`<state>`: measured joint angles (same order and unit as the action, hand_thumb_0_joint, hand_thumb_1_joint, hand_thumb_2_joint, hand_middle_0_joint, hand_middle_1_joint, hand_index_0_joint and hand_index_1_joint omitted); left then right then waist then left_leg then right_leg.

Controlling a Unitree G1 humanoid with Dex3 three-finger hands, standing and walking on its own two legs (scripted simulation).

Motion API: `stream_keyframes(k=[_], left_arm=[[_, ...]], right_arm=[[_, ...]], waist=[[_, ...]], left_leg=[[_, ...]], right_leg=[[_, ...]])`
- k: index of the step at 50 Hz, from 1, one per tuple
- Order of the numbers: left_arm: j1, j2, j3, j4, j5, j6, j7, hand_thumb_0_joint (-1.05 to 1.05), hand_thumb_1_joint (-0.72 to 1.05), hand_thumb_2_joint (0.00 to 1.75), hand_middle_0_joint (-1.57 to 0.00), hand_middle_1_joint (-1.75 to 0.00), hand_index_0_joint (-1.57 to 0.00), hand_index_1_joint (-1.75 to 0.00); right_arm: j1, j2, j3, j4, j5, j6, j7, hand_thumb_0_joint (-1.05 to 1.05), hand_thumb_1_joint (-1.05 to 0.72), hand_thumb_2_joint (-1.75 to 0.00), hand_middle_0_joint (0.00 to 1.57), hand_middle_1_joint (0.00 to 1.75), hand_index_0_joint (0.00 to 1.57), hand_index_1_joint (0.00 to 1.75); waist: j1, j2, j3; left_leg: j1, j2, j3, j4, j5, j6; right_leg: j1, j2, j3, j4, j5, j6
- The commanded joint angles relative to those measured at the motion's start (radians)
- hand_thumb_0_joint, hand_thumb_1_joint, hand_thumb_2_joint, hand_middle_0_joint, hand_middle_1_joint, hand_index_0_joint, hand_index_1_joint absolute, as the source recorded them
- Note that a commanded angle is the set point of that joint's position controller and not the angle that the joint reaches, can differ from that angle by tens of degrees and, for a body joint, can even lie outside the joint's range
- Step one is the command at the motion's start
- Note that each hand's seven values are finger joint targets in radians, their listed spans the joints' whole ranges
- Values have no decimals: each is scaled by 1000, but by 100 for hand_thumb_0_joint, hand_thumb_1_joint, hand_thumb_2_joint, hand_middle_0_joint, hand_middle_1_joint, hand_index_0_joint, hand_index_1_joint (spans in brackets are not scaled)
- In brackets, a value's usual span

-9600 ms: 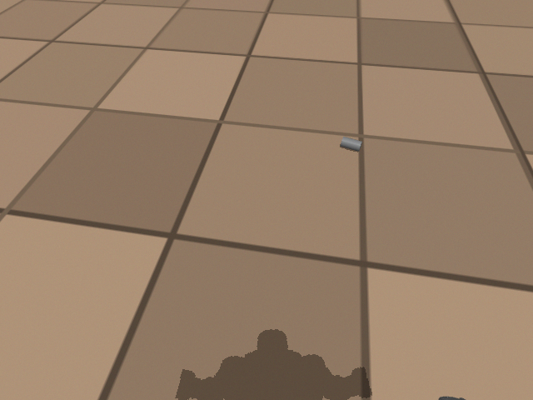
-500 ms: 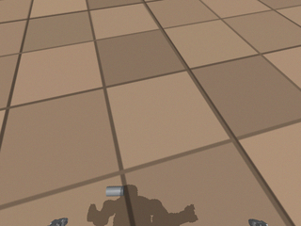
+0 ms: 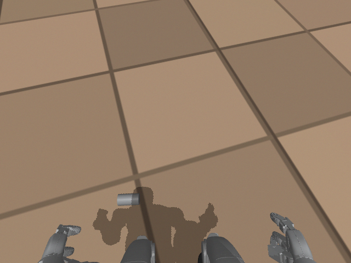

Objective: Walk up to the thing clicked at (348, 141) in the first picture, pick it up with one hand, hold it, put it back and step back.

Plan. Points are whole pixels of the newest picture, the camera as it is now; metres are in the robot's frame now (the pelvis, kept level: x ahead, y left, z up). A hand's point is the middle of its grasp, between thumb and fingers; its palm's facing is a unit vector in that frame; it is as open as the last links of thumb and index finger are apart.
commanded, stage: rise first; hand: left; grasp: from above
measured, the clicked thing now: (128, 199) +0.40 +0.24 -0.68
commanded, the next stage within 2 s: none
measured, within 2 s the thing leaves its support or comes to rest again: neither
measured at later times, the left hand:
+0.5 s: hand (90, 242) +0.18 +0.27 -0.29, palm faces -0.40 -0.62 -0.67, open 14.0 cm
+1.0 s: hand (104, 215) +0.29 +0.29 -0.45, palm faces -0.49 -0.22 -0.84, open 13.9 cm
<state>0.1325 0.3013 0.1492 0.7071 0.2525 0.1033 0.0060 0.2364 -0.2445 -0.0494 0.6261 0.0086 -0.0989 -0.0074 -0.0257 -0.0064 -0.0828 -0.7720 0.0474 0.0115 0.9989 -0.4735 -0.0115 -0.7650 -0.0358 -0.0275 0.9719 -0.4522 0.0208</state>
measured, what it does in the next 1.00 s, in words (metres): lowers itself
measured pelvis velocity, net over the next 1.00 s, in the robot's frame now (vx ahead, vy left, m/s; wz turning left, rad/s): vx -0.09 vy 0.00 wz -0.05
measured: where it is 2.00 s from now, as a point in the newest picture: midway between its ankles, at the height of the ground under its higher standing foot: outside the picture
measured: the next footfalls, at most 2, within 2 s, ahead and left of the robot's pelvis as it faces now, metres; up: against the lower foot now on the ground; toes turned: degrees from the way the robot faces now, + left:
none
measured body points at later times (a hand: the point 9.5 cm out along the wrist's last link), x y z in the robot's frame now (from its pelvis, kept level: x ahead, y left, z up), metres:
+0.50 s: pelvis -0.03 +0.00 -0.14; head +0.13 +0.02 +0.28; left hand +0.20 +0.30 -0.25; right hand +0.18 -0.26 -0.24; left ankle +0.01 +0.12 -0.68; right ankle +0.01 -0.13 -0.68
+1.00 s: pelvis -0.09 +0.00 -0.30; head +0.12 +0.03 +0.10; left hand +0.31 +0.30 -0.40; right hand +0.00 -0.28 -0.43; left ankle +0.00 +0.12 -0.68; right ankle +0.01 -0.13 -0.68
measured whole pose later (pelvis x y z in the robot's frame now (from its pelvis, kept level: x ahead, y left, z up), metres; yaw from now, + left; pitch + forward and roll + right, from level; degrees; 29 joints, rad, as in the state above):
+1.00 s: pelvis -0.09 +0.00 -0.30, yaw -3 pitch +34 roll -5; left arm -0.57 0.59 0.12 1.05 1.00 -0.24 0.20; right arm 0.14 -0.27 -0.06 0.75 -0.05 -0.09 0.08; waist -0.08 0.01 -0.13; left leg -2.07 0.04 -0.08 2.15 -0.67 -0.01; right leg -2.04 -0.03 -0.04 2.09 -0.64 0.02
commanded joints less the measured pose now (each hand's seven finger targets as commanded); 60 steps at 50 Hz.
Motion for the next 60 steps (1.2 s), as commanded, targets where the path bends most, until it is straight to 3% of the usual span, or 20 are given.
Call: stream_keyframes(k=[1,4,7,10,11,16,22,24,25,28,29,30,37,39,42,45,46,49,56,60], left_arm=[[50,188,51,-239,34,-4,25,0,-57,99,-9,-104,-8,-105],[113,171,42,-286,51,15,27,0,-58,98,-8,-106,-8,-107],[121,177,41,-346,61,26,33,0,-56,96,-9,-106,-9,-106],[63,188,29,-356,93,19,35,0,-56,96,-10,-105,-9,-105],[23,202,31,-336,118,9,40,0,-55,95,-9,-106,-9,-106],[-68,218,12,-274,214,-71,60,0,-51,95,-9,-105,-9,-105],[-174,299,29,-209,344,-169,111,0,-51,95,-11,-105,-11,-105],[-234,346,53,-172,389,-190,129,0,-54,97,-12,-103,-11,-103],[-253,338,39,-150,406,-199,135,0,-52,95,-12,-103,-12,-103],[-369,358,30,-127,455,-221,154,0,-54,98,-12,-101,-12,-102],[-403,397,52,-113,474,-229,161,0,-52,96,-12,-102,-12,-102],[-434,387,36,-87,489,-237,162,0,-54,97,-11,-103,-11,-103],[-689,501,60,10,609,-287,195,0,-51,98,-13,-100,-12,-100],[-738,516,56,63,632,-300,202,0,-50,99,-10,-101,-10,-101],[-790,548,55,150,669,-319,210,0,-49,100,-9,-101,-9,-101],[-871,559,35,156,713,-344,222,0,-48,99,-10,-100,-10,-99],[-860,556,34,222,732,-345,229,0,-49,100,-9,-99,-9,-99],[-913,579,34,248,773,-367,256,0,-52,101,-7,-100,-7,-100],[-1031,626,32,323,880,-393,329,0,-53,102,-7,-97,-7,-97],[-1067,625,23,372,914,-393,358,0,-51,100,-10,-92,-9,-93]], right_arm=[[-10,-147,-54,-154,1,-60,-16,0,-89,-90,20,30,20,30],[-17,-144,-52,-166,1,-74,-14,0,-90,-90,20,30,20,30],[-33,-143,-50,-184,-1,-87,-14,0,-91,-90,20,30,20,30],[-47,-144,-46,-181,-2,-103,-15,0,-91,-90,20,30,20,30],[-57,-148,-46,-179,-2,-110,-14,0,-91,-90,20,30,20,30],[-81,-163,-53,-166,-3,-140,-1,0,-87,-89,20,30,20,30],[-90,-193,-64,-116,0,-146,20,0,-89,-90,20,30,20,30],[-87,-198,-69,-100,-1,-138,26,0,-92,-91,20,30,20,30],[-91,-198,-73,-89,-4,-136,28,0,-91,-91,20,30,20,30],[-70,-200,-82,-64,-7,-123,38,0,-91,-91,20,30,20,30],[-67,-205,-86,-51,-12,-119,40,0,-91,-91,20,30,20,30],[-65,-207,-85,-47,-13,-116,44,0,-92,-91,20,30,20,30],[-23,-222,-97,-3,-28,-78,50,0,-91,-91,20,30,20,30],[-10,-219,-93,9,-32,-64,54,0,-89,-90,20,30,20,30],[9,-213,-90,32,-41,-41,57,0,-87,-89,20,30,20,30],[8,-220,-87,31,-49,-24,62,0,-88,-90,20,30,20,30],[18,-219,-83,45,-49,-14,64,0,-88,-90,20,30,20,30],[23,-228,-77,56,-57,3,72,0,-88,-90,20,30,20,30],[46,-247,-61,87,-85,27,90,0,-90,-90,20,30,20,30],[56,-247,-60,97,-101,34,98,0,-90,-90,20,30,20,30]], waist=[[13,79,-234],[5,82,-276],[-6,63,-280],[-17,76,-288],[-31,70,-285],[-21,82,-352],[4,120,-518],[14,121,-549],[8,117,-562],[-1,76,-634],[11,76,-657],[2,78,-669],[-2,81,-739],[-14,63,-723],[-21,37,-670],[-30,82,-680],[-43,67,-650],[-45,119,-621],[-74,207,-625],[-87,191,-629]], left_leg=[[83,-25,-23,-71,223,8],[49,-23,-29,-15,259,8],[-18,-26,-30,42,225,13],[-90,-26,-34,109,176,15],[-128,-29,-35,143,158,17],[-275,-34,-50,275,74,11],[-377,-36,-62,456,189,7],[-445,-42,-53,517,180,11],[-476,-43,-49,548,173,14],[-566,-48,-27,637,154,25],[-591,-49,-21,668,145,27],[-608,-49,-26,686,134,24],[-727,-47,-21,798,18,30],[-790,-50,-14,829,-4,36],[-882,-54,-9,860,-121,47],[-882,-54,-12,887,-124,44],[-898,-53,-25,887,-152,44],[-905,-53,-42,899,-180,39],[-883,-51,-60,950,-130,30],[-919,-56,-45,993,-116,35]], right_leg=[[21,37,-13,-37,165,-39],[-16,34,-13,21,185,-41],[-69,34,-15,63,164,-36],[-161,33,-9,130,128,-38],[-204,33,-9,157,115,-37],[-387,27,-4,321,45,-39],[-570,27,-8,527,110,-48],[-611,28,-3,573,110,-48],[-632,28,-5,592,109,-47],[-639,32,1,634,117,-43],[-647,31,4,650,112,-42],[-673,31,-1,676,98,-44],[-769,32,-19,767,-3,-44],[-778,34,-21,781,-21,-41],[-831,40,-22,784,-144,-40],[-872,43,-35,826,-142,-45],[-916,46,-47,840,-166,-47],[-998,44,-63,887,-183,-52],[-1100,39,-87,978,-127,-57],[-1102,41,-89,993,-117,-56]])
